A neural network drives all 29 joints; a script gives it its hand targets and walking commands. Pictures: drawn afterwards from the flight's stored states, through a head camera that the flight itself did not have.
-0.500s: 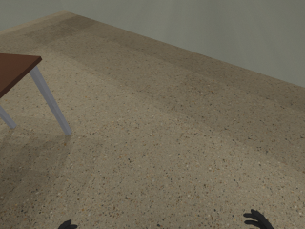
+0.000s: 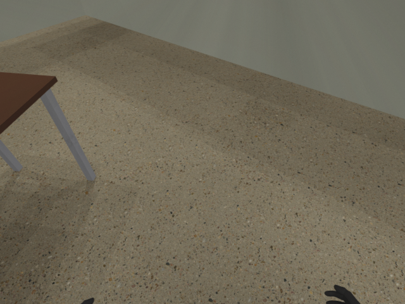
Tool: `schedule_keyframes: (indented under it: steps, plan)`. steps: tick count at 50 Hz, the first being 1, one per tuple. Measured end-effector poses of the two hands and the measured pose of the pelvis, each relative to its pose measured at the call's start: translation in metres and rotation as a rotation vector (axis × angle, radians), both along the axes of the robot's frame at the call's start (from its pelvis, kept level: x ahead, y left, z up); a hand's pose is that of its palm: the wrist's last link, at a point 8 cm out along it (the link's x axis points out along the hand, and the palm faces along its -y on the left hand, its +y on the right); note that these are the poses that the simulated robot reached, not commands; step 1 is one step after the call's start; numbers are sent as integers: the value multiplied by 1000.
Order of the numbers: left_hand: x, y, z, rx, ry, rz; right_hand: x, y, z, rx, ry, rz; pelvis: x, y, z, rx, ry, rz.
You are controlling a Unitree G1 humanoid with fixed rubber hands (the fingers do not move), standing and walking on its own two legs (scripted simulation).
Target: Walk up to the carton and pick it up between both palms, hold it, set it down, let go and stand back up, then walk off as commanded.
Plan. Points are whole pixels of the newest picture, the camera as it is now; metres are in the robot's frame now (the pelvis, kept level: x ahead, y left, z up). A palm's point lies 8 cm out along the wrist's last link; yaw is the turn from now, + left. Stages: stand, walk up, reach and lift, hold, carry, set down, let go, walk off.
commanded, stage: stand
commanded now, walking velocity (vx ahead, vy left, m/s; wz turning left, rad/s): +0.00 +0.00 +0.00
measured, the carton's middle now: out of the picture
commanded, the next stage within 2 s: walk up in 1.98 s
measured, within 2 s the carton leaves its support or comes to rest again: neither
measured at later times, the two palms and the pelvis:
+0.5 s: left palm out of the picture +0.10 +0.28 -0.10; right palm out of the picture +0.12 -0.27 -0.09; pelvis +0.00 +0.00 +0.00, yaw +0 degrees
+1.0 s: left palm out of the picture +0.10 +0.28 -0.10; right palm out of the picture +0.12 -0.28 -0.09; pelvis +0.01 +0.00 +0.01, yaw +0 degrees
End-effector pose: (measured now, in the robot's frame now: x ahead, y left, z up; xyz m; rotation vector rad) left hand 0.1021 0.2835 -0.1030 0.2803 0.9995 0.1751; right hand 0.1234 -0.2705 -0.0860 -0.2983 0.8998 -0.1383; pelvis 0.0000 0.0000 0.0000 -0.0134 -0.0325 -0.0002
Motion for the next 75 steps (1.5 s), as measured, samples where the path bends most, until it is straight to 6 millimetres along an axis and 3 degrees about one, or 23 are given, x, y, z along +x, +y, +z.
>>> schedule_keyframes:
  steps: [75]
  plan:
    - [-7,1,1,1,69,11,-5,-5,-1,1,72,-26,9,-1,9,2,-2,0]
